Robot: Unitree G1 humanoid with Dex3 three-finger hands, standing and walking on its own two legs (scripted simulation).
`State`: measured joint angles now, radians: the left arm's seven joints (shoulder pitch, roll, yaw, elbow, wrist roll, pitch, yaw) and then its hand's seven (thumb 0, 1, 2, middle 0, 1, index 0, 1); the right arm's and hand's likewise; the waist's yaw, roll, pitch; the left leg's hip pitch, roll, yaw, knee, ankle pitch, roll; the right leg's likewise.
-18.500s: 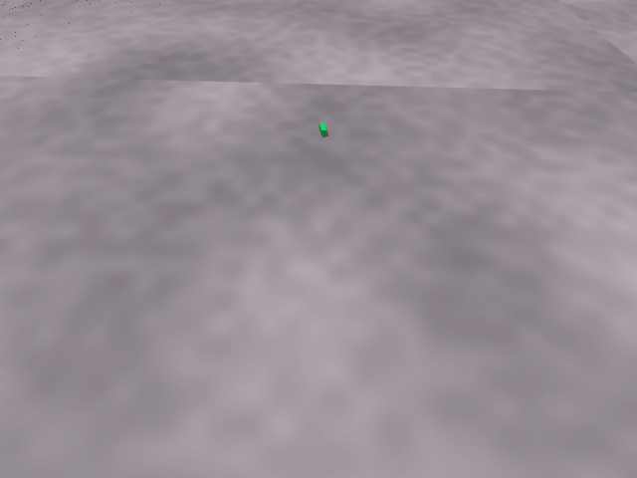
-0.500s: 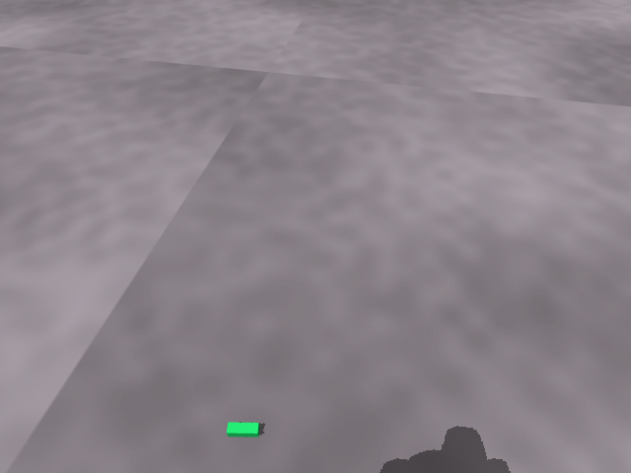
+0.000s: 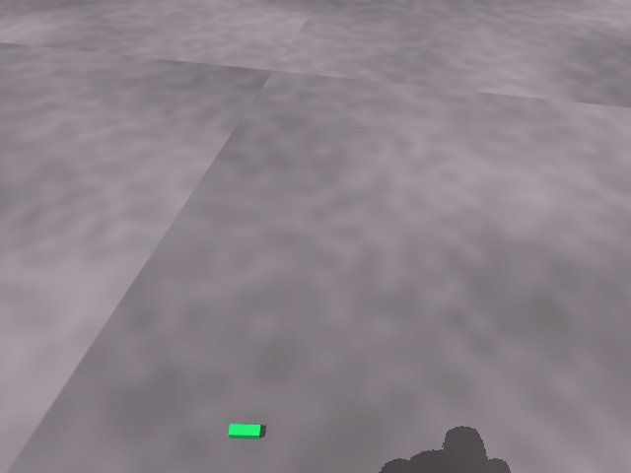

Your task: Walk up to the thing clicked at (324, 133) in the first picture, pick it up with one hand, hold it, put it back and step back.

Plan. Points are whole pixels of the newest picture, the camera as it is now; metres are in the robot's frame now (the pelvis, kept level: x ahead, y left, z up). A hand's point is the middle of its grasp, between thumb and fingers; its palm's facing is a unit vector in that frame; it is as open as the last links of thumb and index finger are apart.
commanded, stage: stand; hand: left
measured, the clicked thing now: (245, 431) +0.41 +0.21 -0.77
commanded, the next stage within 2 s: walk up in 0.10 s
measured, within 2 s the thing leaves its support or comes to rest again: neither
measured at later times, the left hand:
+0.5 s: hand out of the picture +0.06 +0.30 -0.19, palm faces -0.05 -0.92 -0.39, open 7.4 cm
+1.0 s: hand out of the picture -0.10 +0.26 -0.16, palm faces -0.09 -0.91 -0.40, open 7.4 cm
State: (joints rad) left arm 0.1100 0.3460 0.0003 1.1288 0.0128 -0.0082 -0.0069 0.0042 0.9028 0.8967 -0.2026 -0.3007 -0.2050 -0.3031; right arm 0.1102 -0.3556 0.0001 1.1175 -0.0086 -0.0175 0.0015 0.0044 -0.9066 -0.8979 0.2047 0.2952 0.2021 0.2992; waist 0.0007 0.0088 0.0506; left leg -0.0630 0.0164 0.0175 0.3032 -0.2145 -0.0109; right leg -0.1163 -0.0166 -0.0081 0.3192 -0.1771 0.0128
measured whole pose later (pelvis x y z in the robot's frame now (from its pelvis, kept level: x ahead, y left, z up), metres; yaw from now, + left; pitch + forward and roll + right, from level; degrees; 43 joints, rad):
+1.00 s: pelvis -0.21 +0.00 -0.02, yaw -4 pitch -2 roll +1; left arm 0.16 0.35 0.07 0.83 0.04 0.06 -0.01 0.01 0.90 0.90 -0.20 -0.30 -0.21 -0.30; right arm 0.13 -0.41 -0.05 0.86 0.01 0.05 -0.04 0.01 -0.91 -0.90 0.21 0.30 0.20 0.30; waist 0.01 0.03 0.17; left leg -0.50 -0.07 -0.13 1.13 -0.53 0.00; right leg -0.28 0.02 0.05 0.67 -0.35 -0.03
